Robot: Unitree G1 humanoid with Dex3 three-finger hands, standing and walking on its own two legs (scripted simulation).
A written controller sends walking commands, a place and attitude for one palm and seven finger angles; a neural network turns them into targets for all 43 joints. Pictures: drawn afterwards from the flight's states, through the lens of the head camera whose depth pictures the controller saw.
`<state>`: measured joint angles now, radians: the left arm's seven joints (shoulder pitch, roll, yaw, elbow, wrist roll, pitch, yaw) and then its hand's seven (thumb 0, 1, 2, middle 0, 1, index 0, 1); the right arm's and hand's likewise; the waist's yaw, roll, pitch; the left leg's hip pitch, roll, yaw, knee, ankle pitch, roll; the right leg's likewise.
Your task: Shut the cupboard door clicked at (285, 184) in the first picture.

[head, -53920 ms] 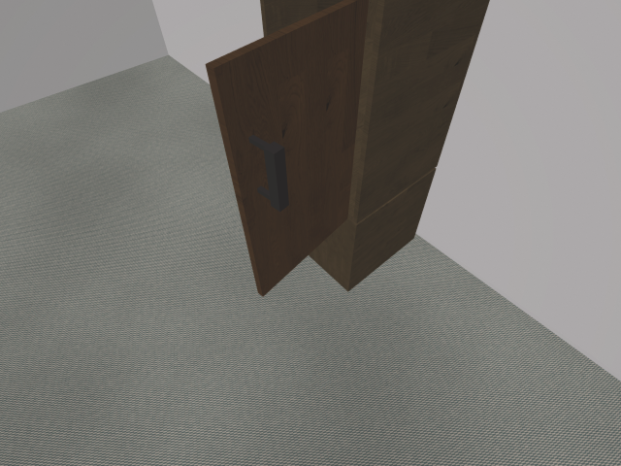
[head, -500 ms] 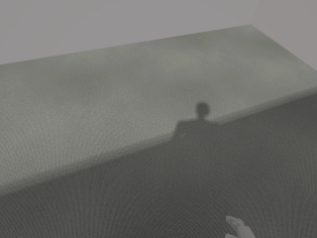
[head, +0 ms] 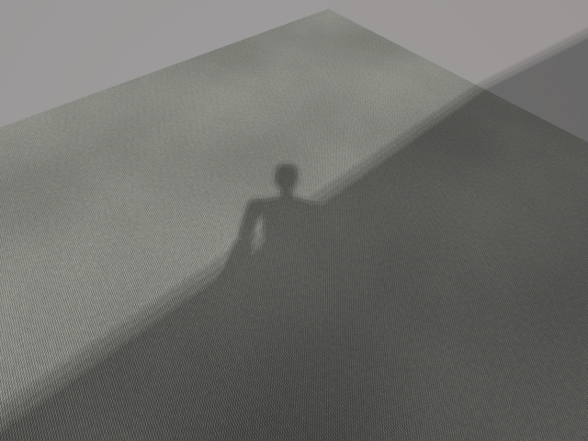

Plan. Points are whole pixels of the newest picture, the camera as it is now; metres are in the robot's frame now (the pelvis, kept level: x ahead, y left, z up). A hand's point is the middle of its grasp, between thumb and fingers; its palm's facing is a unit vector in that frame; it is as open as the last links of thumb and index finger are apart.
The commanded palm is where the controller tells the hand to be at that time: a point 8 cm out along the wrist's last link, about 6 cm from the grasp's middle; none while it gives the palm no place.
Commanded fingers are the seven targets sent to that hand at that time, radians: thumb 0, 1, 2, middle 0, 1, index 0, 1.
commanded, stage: turn to face it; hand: left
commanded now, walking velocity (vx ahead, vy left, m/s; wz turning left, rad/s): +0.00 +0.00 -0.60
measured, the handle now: out of the picture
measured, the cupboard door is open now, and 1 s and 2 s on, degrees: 22 22 22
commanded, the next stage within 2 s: none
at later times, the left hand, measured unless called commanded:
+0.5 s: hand (214, 417) +0.17 +0.13 -0.14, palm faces -0.31 -0.91 -0.26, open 7.3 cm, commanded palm none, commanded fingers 0.00 0.90 0.90 -0.20 -0.30 -0.20 -0.30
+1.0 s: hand (231, 376) +0.23 +0.11 -0.15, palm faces -0.54 -0.81 -0.24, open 7.4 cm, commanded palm none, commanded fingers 0.00 0.90 0.90 -0.20 -0.30 -0.20 -0.30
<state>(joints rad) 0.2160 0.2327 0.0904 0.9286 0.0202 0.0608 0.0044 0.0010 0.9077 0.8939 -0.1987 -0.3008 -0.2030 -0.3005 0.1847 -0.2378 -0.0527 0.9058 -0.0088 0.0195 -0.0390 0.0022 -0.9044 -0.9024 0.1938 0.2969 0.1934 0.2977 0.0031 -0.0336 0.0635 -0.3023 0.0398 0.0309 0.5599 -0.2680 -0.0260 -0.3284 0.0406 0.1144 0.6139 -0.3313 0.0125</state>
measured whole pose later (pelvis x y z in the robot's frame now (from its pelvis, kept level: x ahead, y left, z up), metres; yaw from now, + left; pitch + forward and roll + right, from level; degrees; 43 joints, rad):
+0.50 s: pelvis +0.00 -0.03 +0.01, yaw -17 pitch +1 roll +0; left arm 0.14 0.20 0.04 0.86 0.02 0.04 0.00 0.00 0.91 0.89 -0.20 -0.30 -0.20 -0.30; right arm 0.18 -0.27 -0.05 0.90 -0.01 0.06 -0.02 0.00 -0.90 -0.90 0.20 0.30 0.20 0.30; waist -0.03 0.04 0.11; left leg -0.48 0.09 0.04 1.08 -0.44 -0.08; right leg -0.27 0.02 0.01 0.54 -0.28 -0.03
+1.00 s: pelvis +0.02 -0.01 +0.01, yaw -35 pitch +1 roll -2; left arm 0.14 0.27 0.09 0.88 0.02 0.08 -0.04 0.00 0.91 0.89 -0.19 -0.30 -0.20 -0.30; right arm 0.21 -0.21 -0.02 0.87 -0.03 0.02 -0.02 0.00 -0.90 -0.90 0.20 0.30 0.20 0.30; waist 0.00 0.01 0.11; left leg -0.24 0.16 0.18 0.55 -0.30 -0.03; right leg -0.39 -0.02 -0.06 0.84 -0.47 0.04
